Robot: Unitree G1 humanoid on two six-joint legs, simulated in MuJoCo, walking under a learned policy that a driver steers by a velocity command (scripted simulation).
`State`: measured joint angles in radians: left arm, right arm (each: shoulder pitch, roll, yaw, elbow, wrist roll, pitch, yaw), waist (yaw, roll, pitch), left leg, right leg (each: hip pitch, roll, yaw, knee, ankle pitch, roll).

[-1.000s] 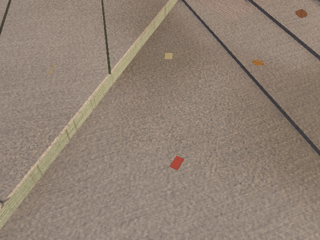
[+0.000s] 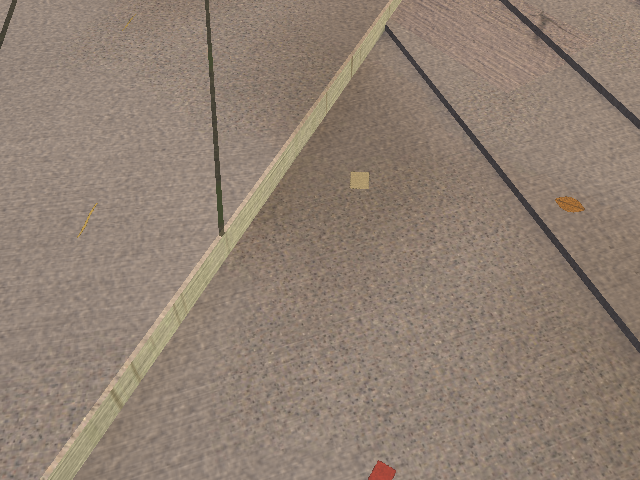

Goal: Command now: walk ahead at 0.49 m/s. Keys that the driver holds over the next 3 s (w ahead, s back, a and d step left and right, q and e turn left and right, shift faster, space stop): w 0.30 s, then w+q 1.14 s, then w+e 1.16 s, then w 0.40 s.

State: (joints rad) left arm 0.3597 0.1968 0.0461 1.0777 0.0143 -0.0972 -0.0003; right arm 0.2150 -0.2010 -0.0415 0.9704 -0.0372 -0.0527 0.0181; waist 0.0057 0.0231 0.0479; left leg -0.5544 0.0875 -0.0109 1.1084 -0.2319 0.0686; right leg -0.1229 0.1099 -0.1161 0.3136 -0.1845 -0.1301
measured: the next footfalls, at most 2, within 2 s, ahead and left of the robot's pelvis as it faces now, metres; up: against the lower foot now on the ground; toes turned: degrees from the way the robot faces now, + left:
left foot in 0.32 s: +0.35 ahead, +0.11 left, +0.00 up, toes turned +4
right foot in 0.84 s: +0.67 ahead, -0.05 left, +0.00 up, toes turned +14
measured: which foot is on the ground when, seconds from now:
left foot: up 0.00-0.30, down 0.32-0.86, up 0.88-1.00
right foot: down 0.00-0.34, up 0.36-0.82, down 0.84-1.00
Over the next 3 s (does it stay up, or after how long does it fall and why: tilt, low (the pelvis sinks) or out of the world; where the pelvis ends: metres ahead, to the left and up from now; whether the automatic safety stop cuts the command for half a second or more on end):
stays up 1.60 0.45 0.09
